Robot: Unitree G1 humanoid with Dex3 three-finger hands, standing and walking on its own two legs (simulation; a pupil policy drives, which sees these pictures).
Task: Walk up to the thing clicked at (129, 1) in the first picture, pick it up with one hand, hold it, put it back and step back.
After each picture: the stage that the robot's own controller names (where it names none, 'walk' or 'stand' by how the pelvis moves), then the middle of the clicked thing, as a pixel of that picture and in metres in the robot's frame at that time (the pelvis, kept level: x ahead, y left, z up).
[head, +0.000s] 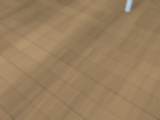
stand; (129, 2) +2.11 -0.71 -0.65
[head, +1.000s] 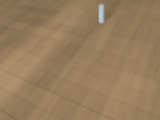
walk; (101, 13) +2.06 -0.17 -0.62
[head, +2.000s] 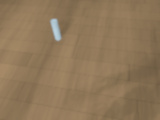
walk; (56, 30) +1.40 +0.30 -0.64
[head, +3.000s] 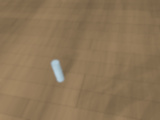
walk; (58, 71) +0.94 +0.32 -0.65
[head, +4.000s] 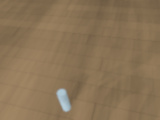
walk; (64, 100) +0.62 +0.23 -0.65
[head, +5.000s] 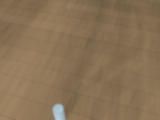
walk; (59, 115) +0.46 +0.17 -0.63
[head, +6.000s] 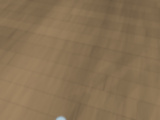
stand; out of the picture +0.40 +0.16 -0.64
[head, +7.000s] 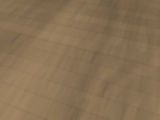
stand; out of the picture +0.39 +0.18 -0.65
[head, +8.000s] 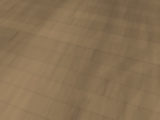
stand; out of the picture +0.37 +0.17 -0.65
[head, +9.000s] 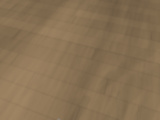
stand; out of the picture +0.38 +0.18 -0.65
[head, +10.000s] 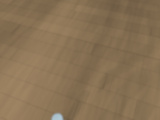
stand; out of the picture +0.40 +0.19 -0.65
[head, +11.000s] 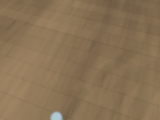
stand; out of the picture +0.39 +0.17 -0.65
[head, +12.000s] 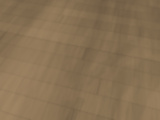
stand; out of the picture +0.33 +0.19 -0.65
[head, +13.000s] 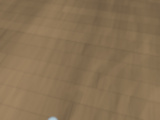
stand; out of the picture +0.38 +0.22 -0.65
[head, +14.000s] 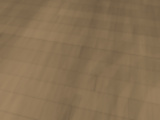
stand; out of the picture +0.36 +0.21 -0.65
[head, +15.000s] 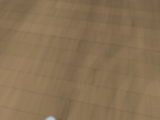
stand; out of the picture +0.36 +0.22 -0.65
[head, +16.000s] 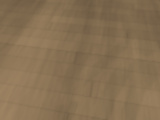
stand; out of the picture +0.33 +0.23 -0.65
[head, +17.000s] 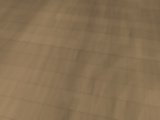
stand; out of the picture +0.35 +0.23 -0.65
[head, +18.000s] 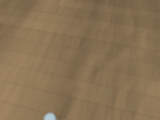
stand; out of the picture +0.38 +0.22 -0.65
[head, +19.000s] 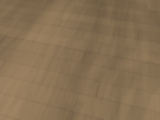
stand; out of the picture +0.33 +0.20 -0.65
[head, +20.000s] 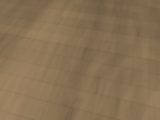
stand; out of the picture +0.35 +0.21 -0.65
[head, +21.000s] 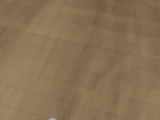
stand; out of the picture +0.38 +0.19 -0.65
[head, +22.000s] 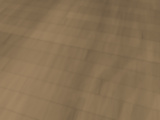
stand; out of the picture +0.36 +0.20 -0.66
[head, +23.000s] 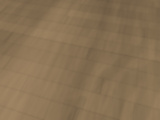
stand; out of the picture +0.36 +0.20 -0.66
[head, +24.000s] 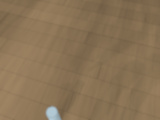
go down; (54, 117) +0.39 +0.20 -0.63
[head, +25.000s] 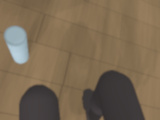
go down; (18, 47) +0.50 +0.17 -0.27
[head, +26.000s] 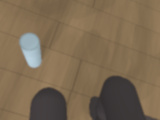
close in; (32, 52) +0.50 +0.15 -0.28
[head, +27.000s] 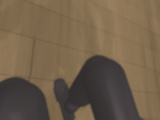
close in; out of the picture +0.51 +0.20 -0.18
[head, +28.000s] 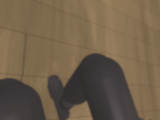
close; out of the picture +0.50 +0.21 -0.19
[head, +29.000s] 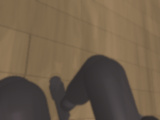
lift; out of the picture +0.44 +0.19 -0.19
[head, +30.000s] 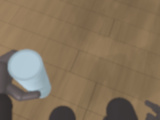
lift; (35, 79) +0.34 +0.15 -0.01
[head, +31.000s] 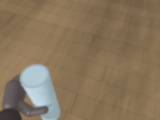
hold; (44, 98) +0.29 +0.14 +0.02
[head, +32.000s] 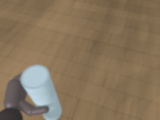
hold; (45, 97) +0.30 +0.13 +0.02
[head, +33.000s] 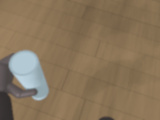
crouch; (33, 80) +0.36 +0.15 -0.03
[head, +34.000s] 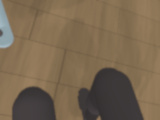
lower; out of the picture +0.52 +0.17 -0.06
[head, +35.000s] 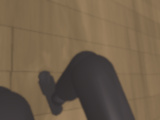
lower; out of the picture +0.50 +0.20 -0.20
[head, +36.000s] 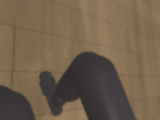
lower; out of the picture +0.50 +0.20 -0.21
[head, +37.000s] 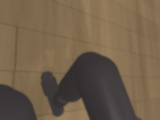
lower; out of the picture +0.49 +0.20 -0.21
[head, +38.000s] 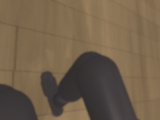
lower; out of the picture +0.49 +0.19 -0.21
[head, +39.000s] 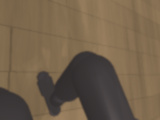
open; out of the picture +0.50 +0.19 -0.21
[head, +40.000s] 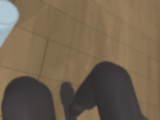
stand; out of the picture +0.48 +0.17 -0.21
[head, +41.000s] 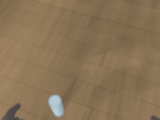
stand; (57, 106) +0.41 +0.14 -0.54
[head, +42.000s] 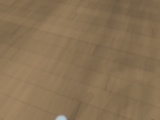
stand; out of the picture +0.40 +0.14 -0.60
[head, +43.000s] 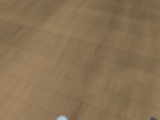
stand; out of the picture +0.40 +0.13 -0.60
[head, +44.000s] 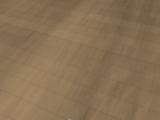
stand; out of the picture +0.40 +0.13 -0.65
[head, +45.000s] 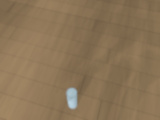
walk; (72, 99) +0.49 +0.07 -0.63
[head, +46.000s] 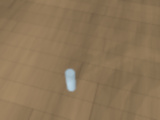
walk; (70, 80) +0.65 +0.10 -0.63
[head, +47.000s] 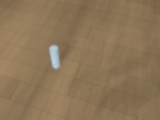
walk; (55, 57) +0.93 +0.21 -0.64
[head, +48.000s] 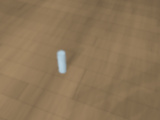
stand; (61, 62) +1.00 +0.17 -0.65
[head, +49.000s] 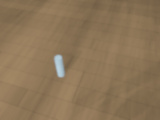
stand; (59, 66) +0.99 +0.22 -0.66
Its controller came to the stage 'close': yes
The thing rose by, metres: 0.69
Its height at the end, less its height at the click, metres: +0.00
